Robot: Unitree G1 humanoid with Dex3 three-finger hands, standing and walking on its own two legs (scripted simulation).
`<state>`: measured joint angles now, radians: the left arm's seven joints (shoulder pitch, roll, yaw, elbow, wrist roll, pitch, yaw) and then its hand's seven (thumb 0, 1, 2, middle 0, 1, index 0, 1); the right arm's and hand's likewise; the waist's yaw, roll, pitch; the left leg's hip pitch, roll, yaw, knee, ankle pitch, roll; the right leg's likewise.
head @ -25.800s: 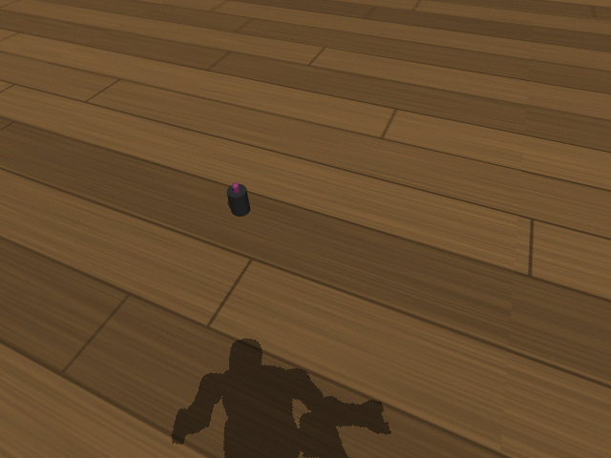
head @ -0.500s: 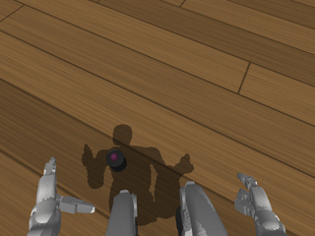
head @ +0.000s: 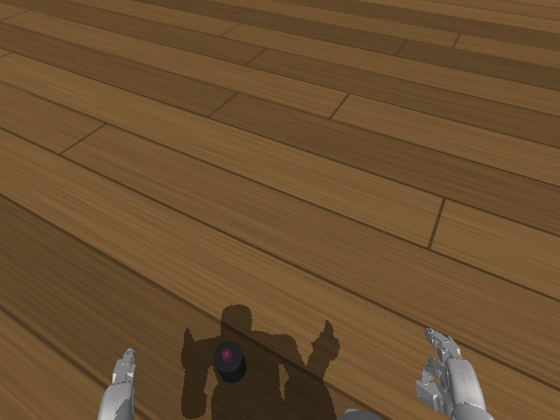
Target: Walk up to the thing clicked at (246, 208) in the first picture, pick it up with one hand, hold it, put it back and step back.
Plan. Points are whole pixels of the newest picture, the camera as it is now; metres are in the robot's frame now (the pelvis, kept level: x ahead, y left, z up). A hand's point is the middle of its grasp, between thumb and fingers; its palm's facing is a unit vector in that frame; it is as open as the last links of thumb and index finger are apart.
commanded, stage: home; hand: left
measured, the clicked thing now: (229, 360) +0.40 +0.17 -0.63
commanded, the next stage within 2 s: stand in 1.58 s
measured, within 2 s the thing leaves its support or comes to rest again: neither
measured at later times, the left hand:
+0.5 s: hand (171, 418) +0.16 +0.17 -0.05, palm faces +0.11 -0.95 -0.29, open 17.6 cm
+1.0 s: hand out of the picture +0.16 +0.17 -0.05, palm faces +0.11 -0.95 -0.29, open 17.5 cm
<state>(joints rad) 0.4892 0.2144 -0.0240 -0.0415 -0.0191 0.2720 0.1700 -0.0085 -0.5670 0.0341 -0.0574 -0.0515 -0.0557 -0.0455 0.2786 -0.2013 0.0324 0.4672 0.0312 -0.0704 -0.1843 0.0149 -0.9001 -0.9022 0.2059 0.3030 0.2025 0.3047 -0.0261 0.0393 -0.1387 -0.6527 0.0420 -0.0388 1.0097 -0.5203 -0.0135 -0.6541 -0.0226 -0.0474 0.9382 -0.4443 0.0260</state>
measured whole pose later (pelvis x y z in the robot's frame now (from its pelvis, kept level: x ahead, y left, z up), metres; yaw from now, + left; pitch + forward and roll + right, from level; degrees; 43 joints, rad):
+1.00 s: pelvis -0.01 -0.02 +0.00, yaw +0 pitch +7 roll -2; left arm 0.46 0.20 -0.01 0.00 -0.01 0.26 0.14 -0.01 -0.54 0.05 -0.06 -0.06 -0.06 -0.05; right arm 0.27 -0.21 0.03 0.51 0.02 -0.13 -0.18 0.02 -0.90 -0.90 0.21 0.30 0.20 0.30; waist -0.02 0.03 -0.09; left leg -0.61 0.05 -0.05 0.97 -0.48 -0.03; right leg -0.62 -0.02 -0.06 0.92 -0.42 0.01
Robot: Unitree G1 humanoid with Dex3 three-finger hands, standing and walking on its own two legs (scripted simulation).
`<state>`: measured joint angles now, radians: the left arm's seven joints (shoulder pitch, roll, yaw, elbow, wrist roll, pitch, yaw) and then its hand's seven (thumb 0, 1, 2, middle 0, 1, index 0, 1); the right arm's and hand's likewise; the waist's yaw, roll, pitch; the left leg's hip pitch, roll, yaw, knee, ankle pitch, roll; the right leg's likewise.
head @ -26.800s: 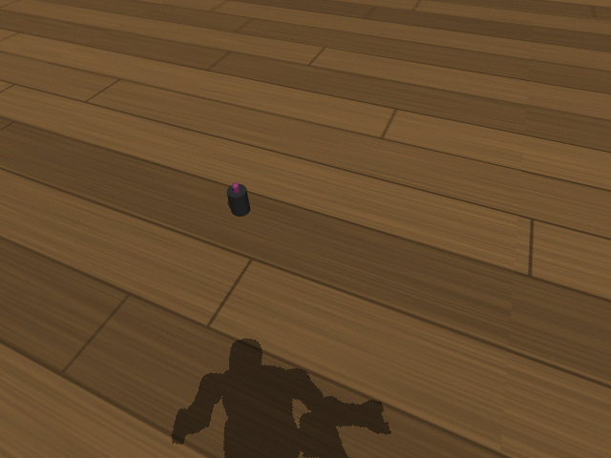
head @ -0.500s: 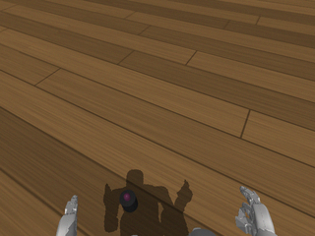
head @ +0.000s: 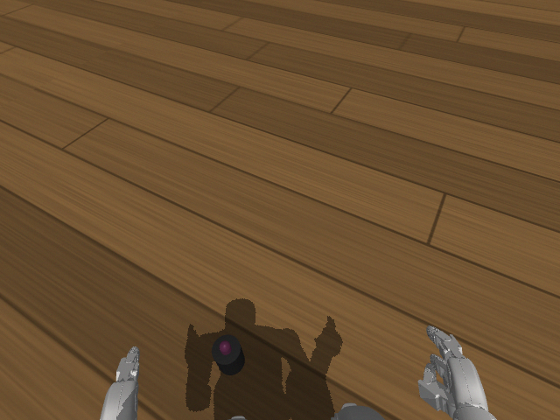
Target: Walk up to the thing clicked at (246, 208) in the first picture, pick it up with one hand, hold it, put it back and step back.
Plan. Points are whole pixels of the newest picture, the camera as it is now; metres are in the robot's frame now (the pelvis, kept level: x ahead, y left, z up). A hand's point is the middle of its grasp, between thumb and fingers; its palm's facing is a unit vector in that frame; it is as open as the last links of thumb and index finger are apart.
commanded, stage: home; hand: left
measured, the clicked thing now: (228, 353) +0.41 +0.19 -0.64
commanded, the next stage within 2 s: stand in 0.58 s
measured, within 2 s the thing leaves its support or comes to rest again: neither
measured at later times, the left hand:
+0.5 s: hand (164, 402) +0.18 +0.19 -0.06, palm faces +0.10 -0.95 -0.28, open 17.4 cm
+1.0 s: hand (164, 402) +0.18 +0.19 -0.06, palm faces +0.10 -0.95 -0.28, open 12.5 cm
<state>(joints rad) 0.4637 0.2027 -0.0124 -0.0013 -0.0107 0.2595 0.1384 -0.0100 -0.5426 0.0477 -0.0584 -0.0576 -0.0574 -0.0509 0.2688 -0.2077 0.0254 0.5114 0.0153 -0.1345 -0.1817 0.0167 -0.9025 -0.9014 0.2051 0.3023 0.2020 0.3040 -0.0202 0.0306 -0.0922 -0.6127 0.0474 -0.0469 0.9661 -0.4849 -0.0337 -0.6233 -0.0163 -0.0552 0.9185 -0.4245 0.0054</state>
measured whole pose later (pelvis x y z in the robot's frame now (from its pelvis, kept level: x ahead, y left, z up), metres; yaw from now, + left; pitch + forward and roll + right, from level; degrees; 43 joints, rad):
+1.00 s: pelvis +0.01 +0.01 +0.00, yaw +0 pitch +8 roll -2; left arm 0.46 0.20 -0.01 -0.01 -0.01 0.28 0.14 -0.01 0.09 0.63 -0.19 -0.27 -0.19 -0.26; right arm 0.27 -0.20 0.02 0.52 0.01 -0.14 -0.19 0.02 -0.90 -0.90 0.21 0.30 0.20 0.30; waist -0.02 0.03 -0.10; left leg -0.60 0.05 -0.04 0.97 -0.50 -0.03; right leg -0.61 -0.02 -0.05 0.92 -0.44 0.01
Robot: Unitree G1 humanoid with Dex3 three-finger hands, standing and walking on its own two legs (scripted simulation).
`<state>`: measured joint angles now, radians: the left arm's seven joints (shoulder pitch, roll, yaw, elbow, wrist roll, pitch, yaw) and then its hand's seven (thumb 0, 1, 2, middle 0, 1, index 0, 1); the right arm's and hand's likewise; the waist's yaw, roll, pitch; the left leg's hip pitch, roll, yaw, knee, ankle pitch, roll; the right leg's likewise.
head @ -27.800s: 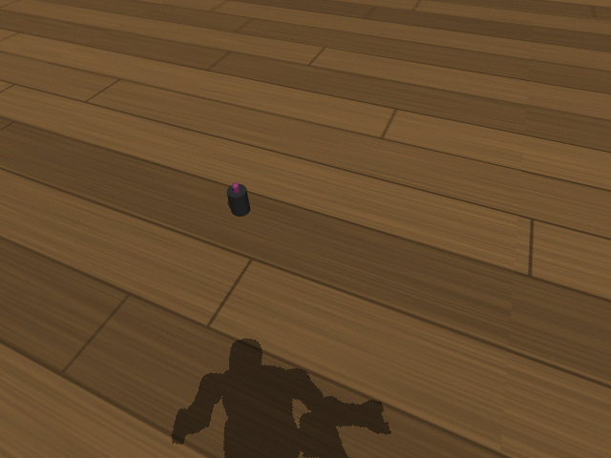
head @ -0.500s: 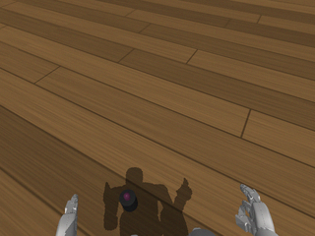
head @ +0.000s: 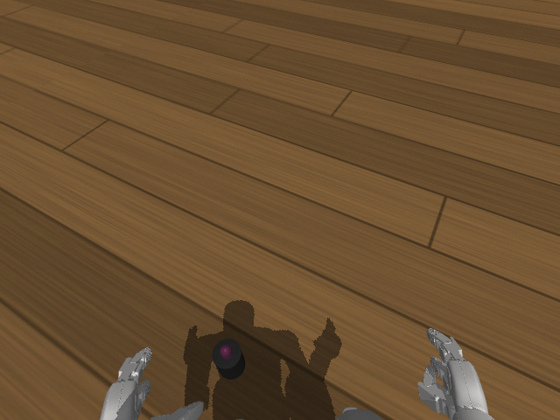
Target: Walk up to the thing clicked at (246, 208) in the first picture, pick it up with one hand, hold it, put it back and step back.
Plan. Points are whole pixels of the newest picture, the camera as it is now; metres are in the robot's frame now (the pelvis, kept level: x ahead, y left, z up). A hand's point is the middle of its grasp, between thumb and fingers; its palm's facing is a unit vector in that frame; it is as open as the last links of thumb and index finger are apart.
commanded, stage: stand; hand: left
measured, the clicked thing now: (228, 357) +0.40 +0.18 -0.64
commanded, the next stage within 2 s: none
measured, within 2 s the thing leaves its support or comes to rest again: neither
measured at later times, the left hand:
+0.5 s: hand out of the picture +0.05 +0.25 -0.11, palm faces +0.01 -0.94 -0.35, open 7.4 cm
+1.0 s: hand out of the picture +0.04 +0.24 -0.10, palm faces +0.02 -0.94 -0.35, open 7.4 cm
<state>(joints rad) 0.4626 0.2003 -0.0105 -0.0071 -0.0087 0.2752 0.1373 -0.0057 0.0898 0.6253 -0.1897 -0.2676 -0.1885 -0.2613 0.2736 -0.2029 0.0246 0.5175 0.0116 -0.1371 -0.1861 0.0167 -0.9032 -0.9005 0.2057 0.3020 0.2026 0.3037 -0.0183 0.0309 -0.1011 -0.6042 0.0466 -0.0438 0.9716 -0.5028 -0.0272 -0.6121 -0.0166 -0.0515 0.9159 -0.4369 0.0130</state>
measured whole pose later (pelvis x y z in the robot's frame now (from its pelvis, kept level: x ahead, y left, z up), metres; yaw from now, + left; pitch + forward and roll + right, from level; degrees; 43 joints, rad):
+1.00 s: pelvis -0.02 -0.01 +0.06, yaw +1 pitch -4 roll +0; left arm 0.12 0.32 0.01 1.18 0.03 -0.01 0.02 0.01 0.91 0.89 -0.21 -0.30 -0.21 -0.30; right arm 0.15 -0.32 -0.01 1.13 -0.02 0.01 -0.01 0.01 -0.91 -0.90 0.20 0.30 0.20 0.30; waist 0.01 0.02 0.06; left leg -0.11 0.02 -0.03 0.37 -0.19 -0.03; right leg -0.14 -0.03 -0.05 0.38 -0.17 0.01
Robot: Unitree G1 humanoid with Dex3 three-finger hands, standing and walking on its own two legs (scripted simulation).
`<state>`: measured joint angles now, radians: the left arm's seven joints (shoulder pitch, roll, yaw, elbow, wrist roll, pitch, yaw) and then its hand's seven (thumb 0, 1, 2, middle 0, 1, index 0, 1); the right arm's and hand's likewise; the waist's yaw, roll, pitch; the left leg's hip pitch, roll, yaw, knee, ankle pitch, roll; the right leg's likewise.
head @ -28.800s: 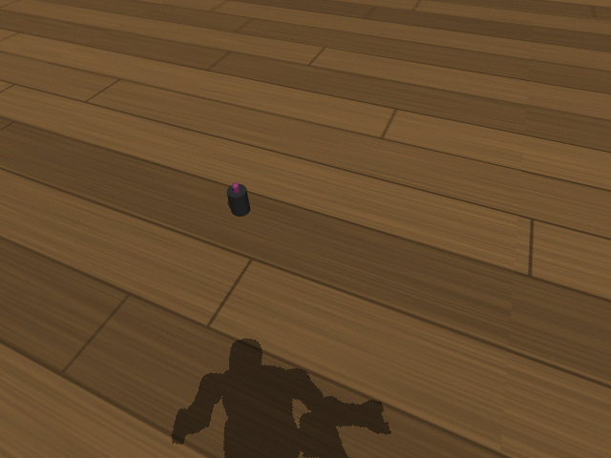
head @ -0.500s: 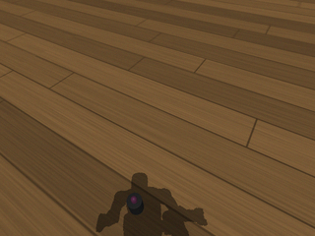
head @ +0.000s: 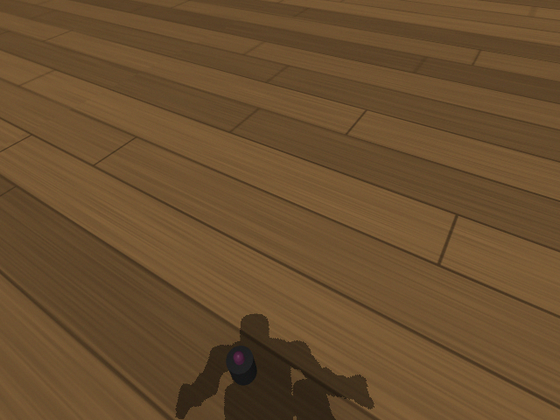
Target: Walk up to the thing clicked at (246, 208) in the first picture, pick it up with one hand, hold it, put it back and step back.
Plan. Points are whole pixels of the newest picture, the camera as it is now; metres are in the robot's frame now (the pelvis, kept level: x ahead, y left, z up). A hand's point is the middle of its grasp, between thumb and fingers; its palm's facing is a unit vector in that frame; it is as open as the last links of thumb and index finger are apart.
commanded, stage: stand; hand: left
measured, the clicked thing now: (241, 363) +0.42 +0.18 -0.69
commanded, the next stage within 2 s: step back in 1.20 s
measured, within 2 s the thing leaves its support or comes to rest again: neither
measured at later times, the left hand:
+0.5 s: hand out of the picture +0.07 +0.24 -0.16, palm faces -0.01 -0.94 -0.35, open 7.4 cm
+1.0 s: hand out of the picture +0.10 +0.24 -0.16, palm faces -0.02 -0.94 -0.34, open 7.4 cm
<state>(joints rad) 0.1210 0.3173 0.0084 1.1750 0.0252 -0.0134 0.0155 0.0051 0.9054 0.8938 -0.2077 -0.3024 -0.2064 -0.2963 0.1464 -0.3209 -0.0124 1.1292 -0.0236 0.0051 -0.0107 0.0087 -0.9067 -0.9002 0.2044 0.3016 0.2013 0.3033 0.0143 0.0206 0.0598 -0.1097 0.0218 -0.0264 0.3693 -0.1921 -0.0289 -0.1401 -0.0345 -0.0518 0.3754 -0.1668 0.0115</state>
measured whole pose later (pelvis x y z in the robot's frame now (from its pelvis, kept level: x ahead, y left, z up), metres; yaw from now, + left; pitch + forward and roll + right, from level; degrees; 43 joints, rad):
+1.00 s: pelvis +0.02 +0.00 +0.00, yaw -1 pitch -2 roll +0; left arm 0.09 0.33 0.01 1.17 0.01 -0.02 0.00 0.01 0.91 0.89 -0.21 -0.30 -0.21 -0.30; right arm 0.11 -0.34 0.00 1.14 -0.01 -0.01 -0.01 0.01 -0.91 -0.90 0.20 0.30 0.20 0.30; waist 0.00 0.01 0.06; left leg -0.08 0.03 -0.01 0.32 -0.20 -0.03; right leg -0.12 -0.02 -0.04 0.34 -0.18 0.01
